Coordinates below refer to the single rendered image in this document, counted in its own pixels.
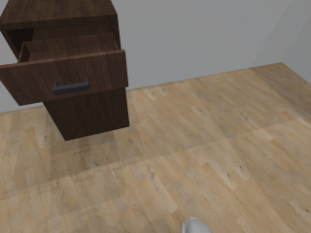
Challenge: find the cabinet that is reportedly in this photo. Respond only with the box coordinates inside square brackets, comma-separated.
[0, 0, 130, 142]

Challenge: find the right robot thigh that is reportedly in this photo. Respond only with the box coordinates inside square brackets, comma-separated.
[181, 219, 212, 233]

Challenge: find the drawer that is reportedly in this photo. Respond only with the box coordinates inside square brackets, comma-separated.
[0, 33, 129, 106]

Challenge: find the handle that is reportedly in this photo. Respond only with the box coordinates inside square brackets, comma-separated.
[52, 76, 90, 96]

